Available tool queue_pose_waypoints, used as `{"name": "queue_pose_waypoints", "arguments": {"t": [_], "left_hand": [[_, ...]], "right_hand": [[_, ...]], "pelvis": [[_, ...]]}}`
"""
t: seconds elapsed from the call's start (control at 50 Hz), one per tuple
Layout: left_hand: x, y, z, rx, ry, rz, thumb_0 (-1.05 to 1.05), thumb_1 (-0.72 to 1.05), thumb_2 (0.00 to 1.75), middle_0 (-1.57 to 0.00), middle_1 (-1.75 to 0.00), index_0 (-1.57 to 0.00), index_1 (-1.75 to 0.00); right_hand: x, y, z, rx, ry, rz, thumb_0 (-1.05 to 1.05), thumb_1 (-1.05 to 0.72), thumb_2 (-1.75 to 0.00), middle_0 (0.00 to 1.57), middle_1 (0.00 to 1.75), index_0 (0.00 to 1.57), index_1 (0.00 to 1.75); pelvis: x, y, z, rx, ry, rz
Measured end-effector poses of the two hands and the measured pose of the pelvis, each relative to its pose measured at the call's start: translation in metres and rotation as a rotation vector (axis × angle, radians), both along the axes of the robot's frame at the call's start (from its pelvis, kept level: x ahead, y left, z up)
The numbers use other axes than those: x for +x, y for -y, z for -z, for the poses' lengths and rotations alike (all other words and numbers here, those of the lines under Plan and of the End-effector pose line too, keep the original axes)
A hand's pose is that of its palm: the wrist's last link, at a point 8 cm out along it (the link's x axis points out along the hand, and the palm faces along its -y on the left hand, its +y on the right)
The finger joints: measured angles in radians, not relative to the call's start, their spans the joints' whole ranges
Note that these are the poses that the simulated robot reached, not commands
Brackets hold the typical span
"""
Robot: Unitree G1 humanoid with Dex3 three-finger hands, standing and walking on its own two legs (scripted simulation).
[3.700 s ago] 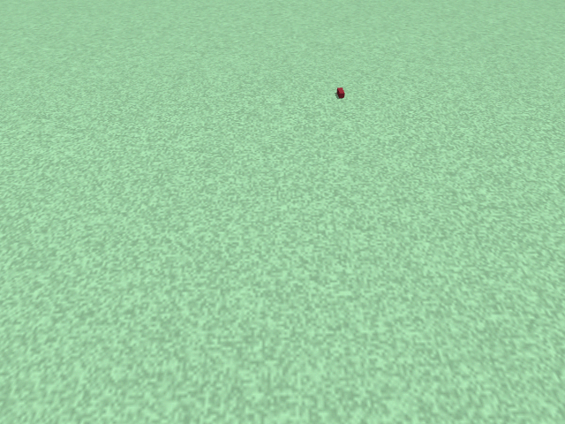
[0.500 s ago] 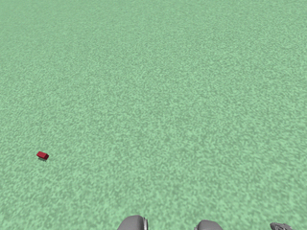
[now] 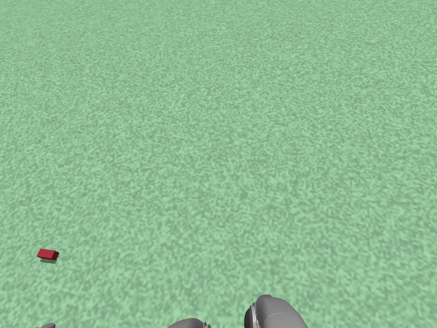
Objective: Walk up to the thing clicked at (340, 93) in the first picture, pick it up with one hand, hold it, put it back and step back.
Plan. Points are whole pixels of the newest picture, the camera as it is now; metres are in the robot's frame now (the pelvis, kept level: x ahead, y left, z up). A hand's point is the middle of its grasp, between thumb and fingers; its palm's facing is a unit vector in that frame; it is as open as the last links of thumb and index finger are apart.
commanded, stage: walk up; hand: left
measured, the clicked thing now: (48, 254) +0.55 +0.80 -0.72
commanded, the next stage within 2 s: none
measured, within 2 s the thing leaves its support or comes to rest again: neither
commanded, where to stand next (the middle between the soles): +0.11 +0.64 m, yaw -13 degrees
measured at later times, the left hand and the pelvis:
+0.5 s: hand out of the picture +0.12 +0.57 -0.12, palm faces -0.09 -0.78 -0.61, open 7.4 cm; pelvis +0.03 +0.23 -0.01, yaw -3 degrees
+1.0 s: hand out of the picture +0.14 +0.82 -0.13, palm faces -0.07 -0.74 -0.66, open 7.4 cm; pelvis +0.04 +0.47 -0.03, yaw -6 degrees
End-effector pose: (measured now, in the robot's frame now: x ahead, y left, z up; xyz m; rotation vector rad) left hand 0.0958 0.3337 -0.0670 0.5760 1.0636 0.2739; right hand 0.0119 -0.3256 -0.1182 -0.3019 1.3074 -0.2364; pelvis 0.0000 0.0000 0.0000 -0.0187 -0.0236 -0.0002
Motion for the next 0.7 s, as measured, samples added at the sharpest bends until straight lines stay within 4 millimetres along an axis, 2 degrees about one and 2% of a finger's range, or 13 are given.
{"name": "queue_pose_waypoints", "arguments": {"t": [0.1,0.18,0.24,0.3,0.34,0.38,0.46,0.56,0.64,0.7], "left_hand": [[-0.001,-0.037,-0.012,0.018,0.042,-0.035,0.00,0.90,0.89,-0.21,-0.30,-0.22,-0.30],[-0.008,-0.081,-0.019,0.043,0.027,-0.027,0.00,0.89,0.89,-0.22,-0.30,-0.22,-0.30],[-0.011,-0.124,-0.018,0.069,0.006,-0.020,0.00,0.89,0.89,-0.22,-0.30,-0.22,-0.30],[-0.011,-0.176,-0.011,0.094,-0.009,-0.020,0.00,0.89,0.89,-0.22,-0.30,-0.22,-0.30],[-0.009,-0.212,-0.002,0.114,-0.023,-0.027,0.00,0.89,0.89,-0.22,-0.30,-0.22,-0.30],[-0.006,-0.238,0.003,0.129,-0.045,-0.061,0.00,0.89,0.89,-0.21,-0.30,-0.21,-0.30],[0.009,-0.261,0.006,0.097,-0.081,-0.053,0.01,0.90,0.89,-0.21,-0.30,-0.21,-0.30],[0.027,-0.266,0.006,0.028,-0.089,0.000,0.01,0.90,0.89,-0.21,-0.30,-0.21,-0.30],[0.029,-0.279,0.008,0.013,-0.053,0.026,0.00,0.90,0.89,-0.21,-0.30,-0.21,-0.30],[0.024,-0.299,0.000,0.011,-0.032,0.007,0.00,0.90,0.89,-0.21,-0.30,-0.22,-0.30]], "right_hand": [[0.037,-0.044,0.007,0.030,0.038,-0.051,0.01,-0.90,-0.89,0.21,0.30,0.20,0.30],[0.072,-0.076,0.003,0.040,0.125,-0.080,0.01,-0.90,-0.89,0.21,0.30,0.20,0.30],[0.092,-0.100,-0.002,0.023,0.174,-0.094,0.01,-0.90,-0.89,0.21,0.30,0.20,0.30],[0.104,-0.125,-0.004,-0.019,0.205,-0.102,0.01,-0.90,-0.89,0.21,0.30,0.20,0.30],[0.105,-0.145,-0.004,-0.055,0.221,-0.100,0.01,-0.90,-0.89,0.21,0.30,0.20,0.30],[0.098,-0.167,-0.005,-0.066,0.222,-0.088,0.01,-0.90,-0.89,0.21,0.30,0.20,0.30],[0.075,-0.209,-0.012,-0.051,0.167,-0.031,0.01,-0.90,-0.89,0.21,0.30,0.20,0.30],[0.056,-0.251,-0.009,-0.017,0.096,0.008,0.01,-0.90,-0.89,0.21,0.30,0.20,0.30],[0.058,-0.280,0.005,-0.002,0.064,0.003,0.01,-0.90,-0.89,0.21,0.30,0.20,0.30],[0.071,-0.306,0.007,0.006,0.064,-0.015,0.01,-0.90,-0.89,0.21,0.30,0.20,0.30]], "pelvis": [[0.007,-0.038,-0.002,-0.025,0.016,-0.010],[0.011,-0.074,-0.002,-0.014,0.014,0.001],[0.014,-0.106,0.004,-0.005,0.004,0.013],[0.016,-0.146,0.015,-0.006,-0.010,0.024],[0.017,-0.173,0.024,0.016,-0.005,0.032],[0.020,-0.194,0.025,0.009,-0.003,0.042],[0.028,-0.221,0.012,-0.001,-0.010,0.051],[0.039,-0.252,0.002,-0.001,-0.013,0.066],[0.041,-0.280,0.007,-0.016,0.002,0.073],[0.041,-0.306,0.004,-0.019,0.008,0.064]]}}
